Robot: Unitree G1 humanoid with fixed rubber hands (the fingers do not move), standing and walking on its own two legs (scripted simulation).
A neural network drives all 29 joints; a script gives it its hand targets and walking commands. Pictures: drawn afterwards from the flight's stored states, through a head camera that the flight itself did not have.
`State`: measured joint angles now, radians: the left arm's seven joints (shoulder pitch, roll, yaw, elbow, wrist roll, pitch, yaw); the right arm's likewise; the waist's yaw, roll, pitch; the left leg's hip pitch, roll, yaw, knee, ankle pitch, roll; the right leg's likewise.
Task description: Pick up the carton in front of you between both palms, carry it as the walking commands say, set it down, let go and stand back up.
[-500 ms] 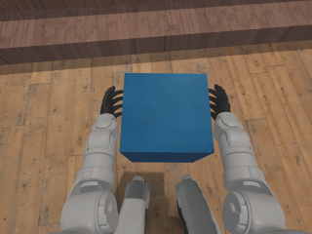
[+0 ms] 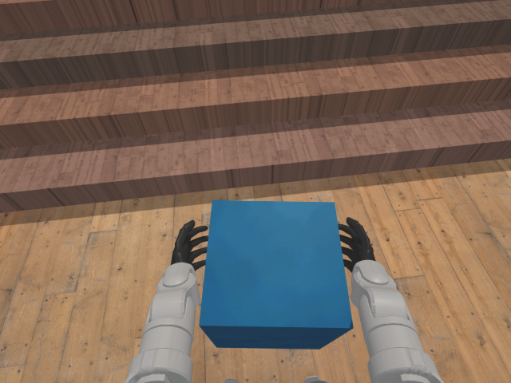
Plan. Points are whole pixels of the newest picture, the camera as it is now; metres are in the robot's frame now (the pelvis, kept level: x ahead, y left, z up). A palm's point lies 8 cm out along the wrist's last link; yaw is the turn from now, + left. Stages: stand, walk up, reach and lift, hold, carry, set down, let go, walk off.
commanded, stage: reach and lift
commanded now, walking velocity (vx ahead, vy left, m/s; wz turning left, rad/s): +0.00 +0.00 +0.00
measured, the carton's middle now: (270, 281) +0.31 -0.01 -0.10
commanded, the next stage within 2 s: hold in 1.30 s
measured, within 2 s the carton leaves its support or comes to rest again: neither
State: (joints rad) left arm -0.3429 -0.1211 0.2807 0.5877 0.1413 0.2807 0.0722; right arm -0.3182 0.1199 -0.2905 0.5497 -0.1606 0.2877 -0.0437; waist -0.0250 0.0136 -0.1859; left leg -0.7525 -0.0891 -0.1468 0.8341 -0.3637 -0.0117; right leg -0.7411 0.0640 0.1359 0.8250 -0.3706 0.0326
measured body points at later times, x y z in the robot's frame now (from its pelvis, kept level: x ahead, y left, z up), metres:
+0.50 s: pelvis -0.01 +0.00 +0.04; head -0.05 +0.00 +0.49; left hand +0.30 +0.14 +0.06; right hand +0.30 -0.16 +0.06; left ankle +0.02 +0.12 -0.70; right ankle +0.01 -0.14 -0.70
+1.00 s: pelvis +0.01 +0.00 +0.05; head -0.03 +0.00 +0.50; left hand +0.31 +0.14 +0.07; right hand +0.31 -0.16 +0.07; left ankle +0.02 +0.12 -0.70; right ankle +0.01 -0.14 -0.70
